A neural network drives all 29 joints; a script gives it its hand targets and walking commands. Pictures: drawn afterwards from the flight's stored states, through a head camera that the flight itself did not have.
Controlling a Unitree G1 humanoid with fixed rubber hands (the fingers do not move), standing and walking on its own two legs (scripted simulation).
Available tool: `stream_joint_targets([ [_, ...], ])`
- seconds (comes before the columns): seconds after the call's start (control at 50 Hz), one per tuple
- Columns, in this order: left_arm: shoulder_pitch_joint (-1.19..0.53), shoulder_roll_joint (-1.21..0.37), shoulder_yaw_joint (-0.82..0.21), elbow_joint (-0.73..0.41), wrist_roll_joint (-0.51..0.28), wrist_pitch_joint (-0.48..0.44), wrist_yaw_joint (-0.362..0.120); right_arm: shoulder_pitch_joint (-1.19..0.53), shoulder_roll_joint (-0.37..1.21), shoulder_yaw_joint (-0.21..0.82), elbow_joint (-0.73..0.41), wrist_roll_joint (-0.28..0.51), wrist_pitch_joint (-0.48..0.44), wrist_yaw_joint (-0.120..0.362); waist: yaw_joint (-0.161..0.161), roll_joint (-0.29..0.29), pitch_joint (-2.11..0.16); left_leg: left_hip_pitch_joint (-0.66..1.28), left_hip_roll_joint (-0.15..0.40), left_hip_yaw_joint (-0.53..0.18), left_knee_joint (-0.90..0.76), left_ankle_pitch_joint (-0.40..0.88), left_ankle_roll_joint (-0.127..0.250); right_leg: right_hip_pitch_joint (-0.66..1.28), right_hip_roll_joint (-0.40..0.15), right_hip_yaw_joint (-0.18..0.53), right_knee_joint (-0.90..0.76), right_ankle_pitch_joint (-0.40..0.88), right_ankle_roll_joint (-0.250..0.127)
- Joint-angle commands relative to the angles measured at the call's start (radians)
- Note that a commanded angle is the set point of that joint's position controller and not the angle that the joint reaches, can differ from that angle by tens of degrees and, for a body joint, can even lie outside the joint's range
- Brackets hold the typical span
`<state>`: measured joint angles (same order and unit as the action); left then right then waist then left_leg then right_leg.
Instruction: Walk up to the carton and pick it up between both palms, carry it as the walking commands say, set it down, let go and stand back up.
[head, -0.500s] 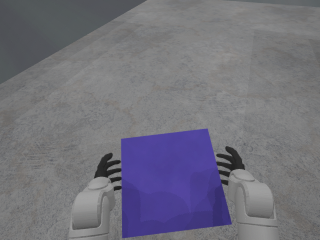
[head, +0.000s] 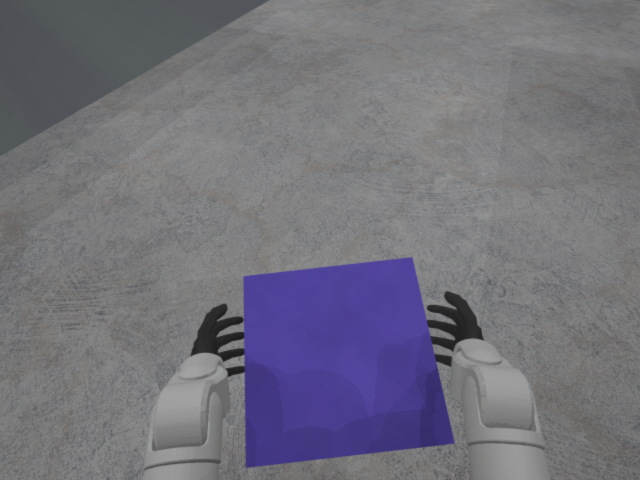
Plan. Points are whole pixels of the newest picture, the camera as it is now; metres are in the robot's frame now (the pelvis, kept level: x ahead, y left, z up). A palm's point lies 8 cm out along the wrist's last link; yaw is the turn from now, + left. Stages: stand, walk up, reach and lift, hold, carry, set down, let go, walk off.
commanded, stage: carry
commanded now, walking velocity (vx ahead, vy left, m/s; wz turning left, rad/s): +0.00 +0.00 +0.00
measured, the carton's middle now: (338, 362) +0.31 -0.01 -0.04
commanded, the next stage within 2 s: hold in 0.28 s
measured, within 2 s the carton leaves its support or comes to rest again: neither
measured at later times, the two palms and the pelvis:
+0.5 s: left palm (202, 350) +0.28 +0.16 +0.05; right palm (464, 339) +0.28 -0.16 +0.05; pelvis +0.01 +0.01 +0.01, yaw -3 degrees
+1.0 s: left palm (180, 363) +0.28 +0.19 +0.02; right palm (424, 353) +0.28 -0.11 +0.03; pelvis +0.00 +0.05 +0.00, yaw -5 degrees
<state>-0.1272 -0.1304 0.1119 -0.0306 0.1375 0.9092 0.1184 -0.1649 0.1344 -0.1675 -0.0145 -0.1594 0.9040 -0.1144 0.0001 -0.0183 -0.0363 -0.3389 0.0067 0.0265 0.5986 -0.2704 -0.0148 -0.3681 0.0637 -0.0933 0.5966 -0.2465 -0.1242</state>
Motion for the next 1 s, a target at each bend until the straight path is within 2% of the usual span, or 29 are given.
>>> stream_joint_targets([
  [0.0,-0.658,-0.900,-0.608,-0.254,-0.319,-0.090,-0.258,-0.573,0.897,0.650,-0.223,0.321,-0.077,0.268,0.003,0.005,-0.439,0.132,0.071,-0.056,-0.045,0.073,0.046,0.182,-0.237,0.263,-0.175,0.177,0.003],
  [0.02,-0.643,-0.896,-0.602,-0.264,-0.323,-0.091,-0.257,-0.544,0.896,0.650,-0.221,0.318,-0.076,0.264,0.003,0.009,-0.441,0.114,0.069,-0.060,-0.036,0.089,0.047,0.197,-0.243,0.260,-0.178,0.194,0.002],
  [0.04,-0.578,-0.853,-0.552,-0.112,-0.260,-0.094,-0.267,-0.504,0.859,0.619,-0.106,0.256,-0.083,0.270,0.003,-0.034,-0.441,0.117,0.073,-0.060,-0.032,0.087,0.046,0.207,-0.241,0.265,-0.175,0.240,0.003],
  [0.08,-0.617,-0.878,-0.587,-0.110,-0.266,-0.138,-0.290,-0.574,0.880,0.674,-0.118,0.267,-0.125,0.294,0.000,-0.044,-0.450,0.092,0.078,-0.061,-0.032,0.102,0.039,0.258,-0.246,0.242,-0.150,0.347,0.003],
  [0.12,-0.650,-0.867,-0.588,-0.125,-0.266,-0.151,-0.293,-0.549,0.885,0.650,-0.081,0.263,-0.138,0.303,0.003,0.030,-0.437,0.128,0.089,-0.075,-0.041,0.124,0.039,0.236,-0.243,0.242,-0.138,0.342,0.007],
  [0.18,-0.679,-0.910,-0.624,-0.196,-0.314,-0.153,-0.291,-0.593,0.915,0.688,-0.180,0.303,-0.143,0.293,0.002,-0.028,-0.410,0.123,0.082,-0.074,-0.045,0.080,0.044,0.202,-0.238,0.245,-0.168,0.241,0.010],
  [0.22,-0.620,-0.854,-0.562,-0.065,-0.253,-0.152,-0.296,-0.546,0.857,0.638,-0.074,0.248,-0.146,0.295,0.001,-0.026,-0.414,0.130,0.085,-0.079,-0.053,0.084,0.044,0.214,-0.238,0.246,-0.167,0.234,0.015],
  [0.26,-0.704,-0.899,-0.612,-0.192,-0.309,-0.181,-0.297,-0.638,0.896,0.691,-0.200,0.309,-0.174,0.299,0.002,-0.011,-0.424,0.140,0.092,-0.083,-0.049,0.109,0.040,0.242,-0.236,0.237,-0.150,0.301,0.014],
  [0.28,-0.693,-0.839,-0.511,-0.020,-0.163,-0.201,-0.332,-0.647,0.951,0.662,-0.036,0.200,-0.188,0.309,0.086,0.024,-0.543,0.027,-0.132,-0.105,-0.109,0.150,0.049,0.452,-0.042,0.278,-0.142,0.310,0.122],
  [0.32,-0.727,-0.845,-0.574,-0.094,-0.205,-0.229,-0.365,-0.598,0.989,0.663,-0.079,0.192,-0.208,0.303,0.024,0.003,-0.549,-0.016,-0.135,-0.128,-0.116,0.205,0.049,0.552,-0.042,0.291,-0.132,0.448,0.148],
  [0.36,-0.734,-0.914,-0.612,-0.142,-0.235,-0.247,-0.381,-0.592,1.073,0.701,-0.106,0.210,-0.214,0.302,0.014,0.006,-0.603,0.022,-0.141,-0.133,-0.125,0.281,0.038,0.598,-0.055,0.296,-0.125,0.622,0.152],
  [0.38,-0.758,-0.902,-0.583,-0.129,-0.235,-0.249,-0.388,-0.639,1.106,0.722,-0.095,0.212,-0.207,0.305,0.032,-0.068,-0.593,0.008,-0.141,-0.137,-0.125,0.247,0.040,0.590,-0.055,0.301,-0.132,0.541,0.158],
  [0.44,-0.772,-0.855,-0.517,-0.033,-0.200,-0.239,-0.403,-0.607,1.063,0.622,0.047,0.162,-0.195,0.310,0.041,-0.007,-0.384,0.004,-0.133,-0.126,-0.161,0.137,0.039,0.476,-0.062,0.298,-0.203,0.291,0.145],
  [0.46,-0.764,-0.861,-0.501,0.008,-0.192,-0.235,-0.405,-0.585,1.047,0.579,0.091,0.144,-0.190,0.315,0.018,-0.004,-0.309,0.003,-0.121,-0.133,-0.179,0.121,0.042,0.457,-0.060,0.293,-0.219,0.257,0.139],
  [0.48,-0.774,-0.870,-0.492,0.018,-0.194,-0.242,-0.411,-0.639,1.057,0.584,0.072,0.142,-0.197,0.318,0.035,-0.045,-0.321,0.022,-0.126,-0.125,-0.177,0.101,0.045,0.444,-0.056,0.295,-0.236,0.213,0.142],
  [0.54,-0.718,-0.895,-0.447,0.071,-0.170,-0.246,-0.413,-0.620,1.101,0.589,0.104,0.142,-0.190,0.335,0.061,-0.050,-0.334,0.040,-0.124,-0.130,-0.221,0.155,0.041,0.502,-0.063,0.287,-0.247,0.343,0.162],
  [0.64,-0.786,-0.926,-0.467,0.094,-0.174,-0.250,-0.412,-0.644,1.057,0.520,0.130,0.116,-0.201,0.357,-0.002,-0.017,-0.313,0.088,-0.103,-0.131,-0.245,0.130,0.044,0.468,-0.034,0.251,-0.258,0.249,0.132],
  [0.66,-0.801,-0.945,-0.464,0.075,-0.171,-0.253,-0.404,-0.696,1.047,0.532,0.095,0.126,-0.211,0.370,0.019,0.010,-0.368,0.105,-0.109,-0.127,-0.247,0.116,0.045,0.482,-0.027,0.250,-0.260,0.207,0.118],
  [0.72,-0.811,-0.974,-0.471,0.081,-0.176,-0.255,-0.391,-0.674,1.026,0.516,0.120,0.117,-0.216,0.383,-0.014,0.016,-0.336,0.144,-0.094,-0.138,-0.274,0.122,0.040,0.456,-0.015,0.218,-0.258,0.212,0.108],
  [0.74,-0.857,-0.896,-0.450,0.069,-0.186,-0.257,-0.370,-0.722,1.098,0.601,0.345,0.247,-0.213,0.407,0.165,0.047,-0.292,0.157,-0.040,-0.159,-0.224,0.082,0.070,0.384,-0.054,0.284,-0.223,0.045,0.084],
  [0.76,-0.845,-0.916,-0.434,0.156,-0.175,-0.259,-0.375,-0.773,1.075,0.598,0.317,0.234,-0.242,0.407,0.156,0.052,-0.256,0.102,-0.043,-0.153,-0.197,0.002,0.071,0.398,-0.065,0.307,-0.218,-0.049,0.074],
  [0.78,-0.844,-0.923,-0.408,0.193,-0.169,-0.264,-0.375,-0.784,1.046,0.567,0.371,0.212,-0.247,0.415,0.127,-0.017,-0.237,0.117,-0.031,-0.169,-0.207,-0.002,0.073,0.355,-0.060,0.278,-0.212,-0.059,0.079],
  [0.82,-0.923,-1.010,-0.411,0.248,-0.170,-0.281,-0.378,-0.934,1.026,0.541,0.358,0.222,-0.298,0.433,0.109,0.055,-0.319,0.115,-0.011,-0.182,-0.228,-0.058,0.075,0.374,-0.037,0.243,-0.150,-0.017,0.075],
  [0.84,-0.965,-1.041,-0.415,0.321,-0.181,-0.288,-0.388,-0.902,0.981,0.457,0.431,0.172,-0.317,0.429,0.040,0.080,-0.308,0.086,-0.006,-0.186,-0.229,-0.082,0.066,0.354,-0.027,0.225,-0.130,0.019,0.063],
  [0.88,-1.021,-1.085,-0.409,0.378,-0.188,-0.334,-0.402,-0.914,0.973,0.379,0.468,0.142,-0.363,0.428,-0.011,0.085,-0.380,0.106,-0.006,-0.191,-0.200,0.014,0.056,0.335,-0.030,0.220,-0.113,0.113,0.055],
  [0.9,-1.017,-1.096,-0.399,0.422,-0.183,-0.349,-0.405,-0.904,0.973,0.352,0.502,0.126,-0.369,0.428,-0.027,0.037,-0.384,0.098,-0.003,-0.189,-0.183,0.039,0.054,0.326,-0.021,0.209,-0.110,0.132,0.058],
  [0.92,-1.055,-1.102,-0.381,0.444,-0.170,-0.361,-0.402,-0.920,0.963,0.326,0.527,0.120,-0.381,0.429,-0.025,0.115,-0.383,0.082,0.003,-0.184,-0.180,0.001,0.049,0.320,-0.031,0.214,-0.096,0.119,0.057],
  [0.96,-1.074,-1.105,-0.370,0.425,-0.163,-0.392,-0.390,-0.971,0.956,0.338,0.537,0.133,-0.409,0.442,0.011,0.113,-0.429,0.067,-0.005,-0.182,-0.167,0.054,0.041,0.341,-0.028,0.209,-0.079,0.157,0.044],
  [0.98,-1.053,-1.095,-0.349,0.443,-0.154,-0.401,-0.388,-0.952,0.958,0.334,0.555,0.127,-0.403,0.437,-0.004,0.058,-0.394,0.061,0.000,-0.185,-0.157,0.042,0.047,0.326,-0.032,0.207,-0.077,0.138,0.051],
])
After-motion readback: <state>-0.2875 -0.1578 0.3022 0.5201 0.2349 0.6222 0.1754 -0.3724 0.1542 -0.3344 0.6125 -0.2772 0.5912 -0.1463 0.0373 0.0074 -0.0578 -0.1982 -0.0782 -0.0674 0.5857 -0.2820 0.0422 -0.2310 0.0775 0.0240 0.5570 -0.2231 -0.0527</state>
